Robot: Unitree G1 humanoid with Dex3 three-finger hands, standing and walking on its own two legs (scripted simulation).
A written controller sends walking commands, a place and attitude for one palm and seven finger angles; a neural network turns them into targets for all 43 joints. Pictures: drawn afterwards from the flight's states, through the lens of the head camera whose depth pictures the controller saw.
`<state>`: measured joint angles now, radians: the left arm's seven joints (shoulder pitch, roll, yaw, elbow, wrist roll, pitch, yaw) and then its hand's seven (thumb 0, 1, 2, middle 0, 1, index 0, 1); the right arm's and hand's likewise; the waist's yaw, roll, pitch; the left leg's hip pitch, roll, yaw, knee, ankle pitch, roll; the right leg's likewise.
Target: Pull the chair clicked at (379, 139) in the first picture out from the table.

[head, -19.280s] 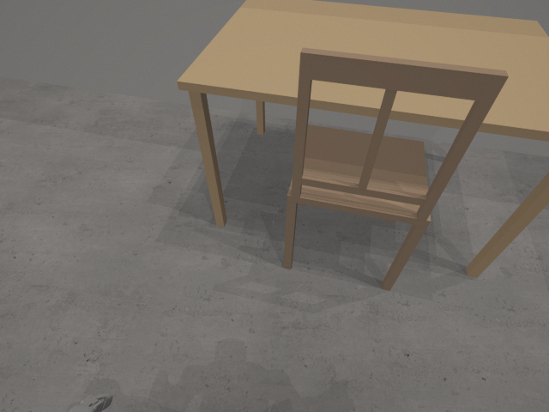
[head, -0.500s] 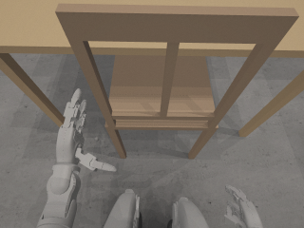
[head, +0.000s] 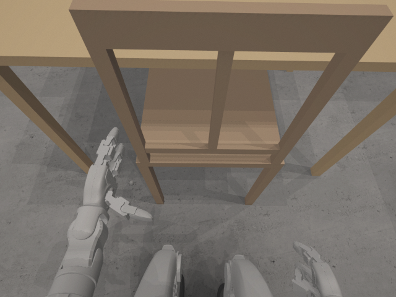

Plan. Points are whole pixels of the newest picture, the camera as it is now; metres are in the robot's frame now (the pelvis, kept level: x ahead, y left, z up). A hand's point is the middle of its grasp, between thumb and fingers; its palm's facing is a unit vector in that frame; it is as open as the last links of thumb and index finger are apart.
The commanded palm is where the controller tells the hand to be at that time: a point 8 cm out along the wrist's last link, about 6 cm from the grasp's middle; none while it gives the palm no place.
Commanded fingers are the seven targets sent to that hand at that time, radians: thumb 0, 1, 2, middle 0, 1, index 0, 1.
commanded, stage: aim the fingers beside a spindle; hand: left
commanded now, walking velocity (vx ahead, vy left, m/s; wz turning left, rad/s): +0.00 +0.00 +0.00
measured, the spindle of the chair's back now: (217, 109) +0.48 -0.02 +0.05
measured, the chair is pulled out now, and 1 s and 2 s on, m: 0.00 0.00 0.00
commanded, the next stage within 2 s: push the fingers through the gap in 0.24 s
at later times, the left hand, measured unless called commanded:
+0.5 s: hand (132, 182) +0.32 +0.14 +0.03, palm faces +0.02 -1.00 -0.04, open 16.9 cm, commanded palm +0.32 +0.19 +0.02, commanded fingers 0.00 -0.50 0.30 -0.06 -0.08 -0.06 -0.08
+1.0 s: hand (134, 153) +0.39 +0.15 +0.01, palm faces +0.01 -1.00 -0.04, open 17.0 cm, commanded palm +0.37 +0.19 +0.02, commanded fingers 0.00 -0.50 0.30 -0.06 -0.08 -0.06 -0.08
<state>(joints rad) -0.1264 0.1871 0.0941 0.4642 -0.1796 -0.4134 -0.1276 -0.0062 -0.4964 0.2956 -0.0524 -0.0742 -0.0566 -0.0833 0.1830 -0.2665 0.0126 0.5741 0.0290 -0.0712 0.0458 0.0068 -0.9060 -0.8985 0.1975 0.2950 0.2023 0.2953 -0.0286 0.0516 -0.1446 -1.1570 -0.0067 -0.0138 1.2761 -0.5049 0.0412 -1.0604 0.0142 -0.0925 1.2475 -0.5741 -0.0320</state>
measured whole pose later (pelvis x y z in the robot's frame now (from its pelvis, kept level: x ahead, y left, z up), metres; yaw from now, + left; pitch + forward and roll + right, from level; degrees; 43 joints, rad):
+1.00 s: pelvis +0.00 +0.00 -0.01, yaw -1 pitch +23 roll -3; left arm -0.34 0.21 0.16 0.58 -0.13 -0.47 -0.08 -0.01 -0.50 0.30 -0.06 -0.08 -0.05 -0.08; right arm 0.21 -0.28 0.00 0.61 0.00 -0.07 0.05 0.01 -0.91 -0.90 0.20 0.29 0.20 0.30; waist -0.06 0.05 -0.14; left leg -1.20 0.00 -0.01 1.30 -0.51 0.04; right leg -1.10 0.02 -0.09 1.27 -0.57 -0.03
